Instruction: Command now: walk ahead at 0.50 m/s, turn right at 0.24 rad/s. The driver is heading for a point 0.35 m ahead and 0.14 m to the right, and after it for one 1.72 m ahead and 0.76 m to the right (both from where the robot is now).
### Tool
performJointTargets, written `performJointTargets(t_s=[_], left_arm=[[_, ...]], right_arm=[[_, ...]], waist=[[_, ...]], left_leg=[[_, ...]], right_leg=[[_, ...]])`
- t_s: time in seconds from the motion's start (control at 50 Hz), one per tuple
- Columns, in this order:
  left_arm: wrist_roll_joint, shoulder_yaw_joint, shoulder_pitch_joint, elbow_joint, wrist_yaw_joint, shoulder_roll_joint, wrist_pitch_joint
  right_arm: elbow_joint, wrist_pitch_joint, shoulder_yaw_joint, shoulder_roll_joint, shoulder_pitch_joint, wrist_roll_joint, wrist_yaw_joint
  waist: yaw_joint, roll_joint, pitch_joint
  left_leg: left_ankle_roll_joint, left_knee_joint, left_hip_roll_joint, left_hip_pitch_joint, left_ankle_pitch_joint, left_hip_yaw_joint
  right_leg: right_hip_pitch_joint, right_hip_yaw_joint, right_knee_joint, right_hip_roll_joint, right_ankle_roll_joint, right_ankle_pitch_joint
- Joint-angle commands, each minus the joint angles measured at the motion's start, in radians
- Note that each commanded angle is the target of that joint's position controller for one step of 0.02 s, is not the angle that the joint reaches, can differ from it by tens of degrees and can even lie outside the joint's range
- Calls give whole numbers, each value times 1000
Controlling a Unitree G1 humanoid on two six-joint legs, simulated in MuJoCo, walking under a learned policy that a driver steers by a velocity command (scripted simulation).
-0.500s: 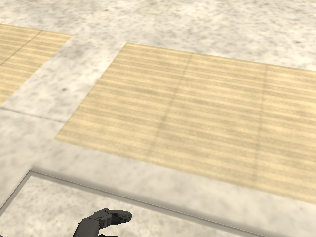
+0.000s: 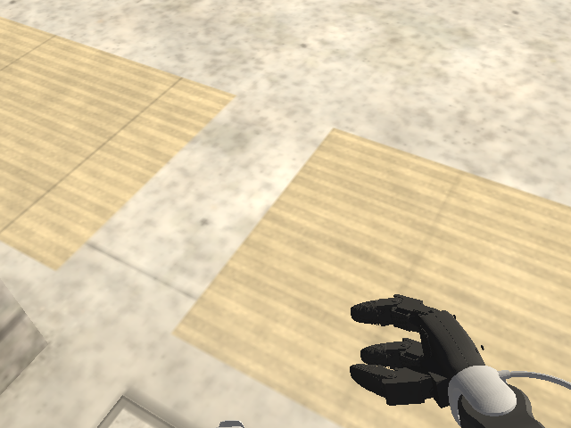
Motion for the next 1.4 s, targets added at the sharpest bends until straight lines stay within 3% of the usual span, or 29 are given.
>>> performJointTargets(t_s=[0.02,0.06,0.08,0.12,0.16,0.2,0.28,0.36,0.42,0.48,0.56,0.6,0.62,0.64,0.66,0.68,0.76,0.84,0.86,0.92,1.06,1.08,1.1,1.12,1.14,1.18,1.24,1.34,1.4], left_arm=[[2,71,49,-70,6,296,-42],[32,63,-6,-85,-3,123,-20],[4,84,-28,-69,2,152,-7],[-15,82,-127,-106,24,115,-29],[-22,82,-262,-168,60,129,-21],[-20,83,-351,-199,65,111,11],[0,87,-434,-239,35,114,16],[-14,97,-614,-320,21,192,6],[-34,100,-673,-365,40,181,33],[-7,101,-712,-384,56,165,57],[-26,135,-680,-377,85,229,23],[-28,181,-540,-355,122,346,3],[-34,178,-345,-331,144,361,17],[-20,185,-148,-251,150,370,27],[-18,214,-100,-204,150,414,11],[-29,216,-143,-206,147,385,4],[-43,142,-370,-276,108,189,6],[-35,139,-275,-292,91,198,-22],[-102,143,-311,-350,141,269,9],[-71,155,-238,-362,169,336,45],[-89,175,-235,-433,183,299,59],[-86,169,-276,-458,182,274,53],[-62,152,-256,-493,170,220,45],[-96,137,-93,-514,166,171,42],[-113,147,-96,-496,175,268,46],[-89,157,-286,-529,164,299,52],[-83,160,-314,-562,154,263,59],[-61,125,-462,-633,147,222,46],[-75,124,-542,-659,134,250,42]], right_arm=[[8,-30,-43,-156,277,35,-19],[163,-36,-106,-298,668,-12,-32],[202,-69,-135,-335,713,0,-39],[231,-122,-125,-258,518,40,-44],[269,-130,-97,-123,451,11,-34],[258,-143,-95,-27,383,7,-54],[190,-169,-105,-37,333,-14,-92],[216,-181,-127,-155,499,-50,-96],[246,-189,-148,-213,587,-27,-65],[263,-193,-162,-216,634,-3,-66],[232,-157,-181,-214,603,17,-100],[215,-157,-167,-150,690,-11,-114],[173,-170,-144,-115,734,-7,-120],[145,-163,-152,-152,598,-15,-94],[131,-151,-154,-159,530,-8,-56],[123,-153,-166,-191,468,-13,-56],[118,-160,-146,-101,464,-16,-89],[101,-151,-165,-142,416,-11,-98],[10,-166,-180,-219,250,89,-135],[-2,-180,-164,-171,145,69,-140],[15,-190,-212,-281,278,91,-131],[38,-195,-223,-307,397,77,-126],[55,-188,-237,-371,555,69,-128],[76,-176,-241,-406,637,51,-128],[49,-169,-222,-312,570,59,-132],[26,-143,-195,-237,473,58,-130],[71,-141,-182,-222,449,37,-113],[100,-137,-206,-308,487,70,-115],[108,-127,-210,-340,529,92,-103]], waist=[[-202,-6,-264],[-294,289,-297],[-300,274,-203],[-181,146,-56],[-100,-28,-42],[-38,-19,42],[-8,81,111],[-92,118,80],[-114,132,123],[-117,115,166],[-67,122,129],[-89,56,-63],[-47,-72,-243],[41,-78,-217],[65,-55,-75],[57,-29,23],[-124,79,44],[-91,46,99],[-94,74,170],[-43,6,199],[-126,-40,130],[-191,-25,38],[-232,99,-112],[-162,499,-195],[-167,395,-145],[-171,138,37],[-113,153,130],[-115,120,106],[-139,153,114]], left_leg=[[73,-267,23,960,151,-332],[122,-824,240,1114,-150,-840],[126,-968,289,927,-323,-990],[95,-918,283,787,-177,-768],[32,-918,321,783,157,-617],[5,-971,288,719,220,-445],[-24,-1162,183,706,299,-81],[-38,-1237,148,999,542,109],[-5,-1285,216,1114,757,123],[8,-1276,283,1342,834,102],[-31,-1123,257,1481,994,153],[-146,-858,163,1259,866,178],[-229,-642,57,943,483,116],[-265,-420,-69,667,-71,4],[-221,-267,-57,431,-54,-165],[-193,-166,-34,373,31,-219],[-138,-139,33,561,183,-270],[-227,-412,53,483,305,-238],[-242,-524,35,493,269,-228],[-254,-793,-42,642,418,-201],[-190,-1036,-75,903,388,-236],[-146,-1014,-17,1101,371,-270],[-91,-982,144,1376,293,-419],[92,-1129,370,1613,115,-926],[83,-1167,387,1565,-79,-997],[19,-1174,275,1263,97,-670],[-1,-1240,164,1027,278,-452],[32,-1270,143,974,441,-346],[31,-1248,128,943,426,-326]], right_leg=[[-438,126,472,-69,-134,1380],[-776,260,1110,116,-132,289],[-825,380,1664,138,-99,271],[-980,373,1981,131,-117,243],[-1040,361,1918,96,-132,265],[-1039,335,1810,57,-151,198],[-957,249,1576,50,-159,177],[-927,154,1077,17,-93,208],[-805,106,829,39,-57,140],[-839,100,652,64,-58,90],[-657,35,372,186,-103,129],[-201,114,528,190,-215,464],[194,405,497,62,-331,380],[370,654,304,-20,-353,314],[388,658,232,-22,-274,209],[258,591,226,0,-244,206],[-230,494,191,0,-294,379],[-289,486,159,15,-320,300],[-355,542,124,-11,-277,232],[-420,497,103,56,-230,65],[-259,566,356,101,-151,180],[-311,519,530,143,-123,277],[-447,412,794,214,-78,57],[-760,324,1099,309,-21,-379],[-875,312,1263,200,-17,-337],[-846,253,1303,135,-9,-161],[-745,230,1178,87,-9,-98],[-664,153,815,56,23,-20],[-559,129,642,103,37,54]])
